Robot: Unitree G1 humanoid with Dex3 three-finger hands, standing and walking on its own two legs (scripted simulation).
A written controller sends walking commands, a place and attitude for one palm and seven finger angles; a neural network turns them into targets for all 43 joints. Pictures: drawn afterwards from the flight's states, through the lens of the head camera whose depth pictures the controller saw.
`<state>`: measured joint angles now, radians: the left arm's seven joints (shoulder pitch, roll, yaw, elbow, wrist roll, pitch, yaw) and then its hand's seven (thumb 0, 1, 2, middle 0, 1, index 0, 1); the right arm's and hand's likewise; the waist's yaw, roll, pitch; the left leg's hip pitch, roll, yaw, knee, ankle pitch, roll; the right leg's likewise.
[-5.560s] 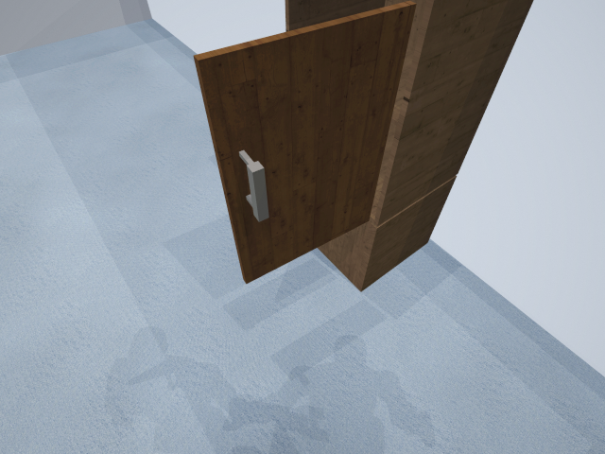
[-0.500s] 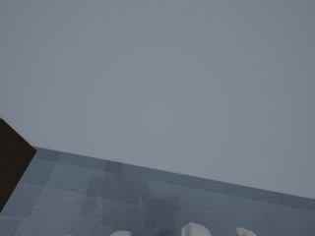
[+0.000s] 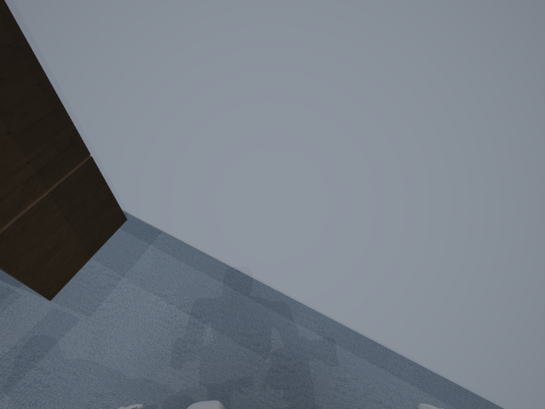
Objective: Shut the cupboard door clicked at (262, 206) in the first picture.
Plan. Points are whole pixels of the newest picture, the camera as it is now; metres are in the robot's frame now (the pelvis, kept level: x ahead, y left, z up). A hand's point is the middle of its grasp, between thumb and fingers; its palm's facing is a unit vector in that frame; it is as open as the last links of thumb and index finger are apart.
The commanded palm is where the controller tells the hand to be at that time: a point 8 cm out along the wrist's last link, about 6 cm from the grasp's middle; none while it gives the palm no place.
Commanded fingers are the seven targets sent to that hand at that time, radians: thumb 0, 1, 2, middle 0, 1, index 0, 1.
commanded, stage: turn to face it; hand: left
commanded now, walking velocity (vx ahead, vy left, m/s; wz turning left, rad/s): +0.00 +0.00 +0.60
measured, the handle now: out of the picture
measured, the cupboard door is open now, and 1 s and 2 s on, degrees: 85 85 85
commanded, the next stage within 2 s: take the last steps up to it in 1.70 s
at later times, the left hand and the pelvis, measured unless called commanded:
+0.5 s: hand out of the picture +0.04 +0.18 -0.14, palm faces +0.30 -0.92 -0.26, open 7.4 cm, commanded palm none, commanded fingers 0.00 0.90 0.90 -0.20 -0.30 -0.20 -0.30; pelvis +0.02 -0.04 +0.01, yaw +18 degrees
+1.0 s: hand out of the picture +0.00 +0.19 -0.14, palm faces +0.58 -0.76 -0.30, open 7.4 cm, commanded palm none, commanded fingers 0.00 0.90 0.90 -0.20 -0.30 -0.20 -0.30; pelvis +0.04 -0.06 +0.00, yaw +36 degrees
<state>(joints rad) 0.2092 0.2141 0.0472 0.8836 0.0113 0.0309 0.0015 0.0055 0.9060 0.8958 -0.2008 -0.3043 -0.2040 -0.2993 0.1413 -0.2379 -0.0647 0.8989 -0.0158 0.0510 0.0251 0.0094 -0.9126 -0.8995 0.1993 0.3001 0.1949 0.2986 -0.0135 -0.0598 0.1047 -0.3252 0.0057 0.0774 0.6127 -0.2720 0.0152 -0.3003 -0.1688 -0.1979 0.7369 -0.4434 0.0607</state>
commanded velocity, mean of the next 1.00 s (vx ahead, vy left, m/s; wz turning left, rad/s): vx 0.00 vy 0.00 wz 0.60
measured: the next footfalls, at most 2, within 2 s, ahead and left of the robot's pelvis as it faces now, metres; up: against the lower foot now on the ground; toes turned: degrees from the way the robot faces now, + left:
right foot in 0.32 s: +0.07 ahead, -0.17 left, +0.00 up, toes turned +9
left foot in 0.62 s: +0.02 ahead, +0.10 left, +0.00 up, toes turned +27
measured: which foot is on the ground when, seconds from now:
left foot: down 0.00-0.32, up 0.34-0.60, down 0.62-0.98, up 1.00-1.00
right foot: up 0.00-0.30, down 0.32-0.62, up 0.64-0.96, down 0.98-1.00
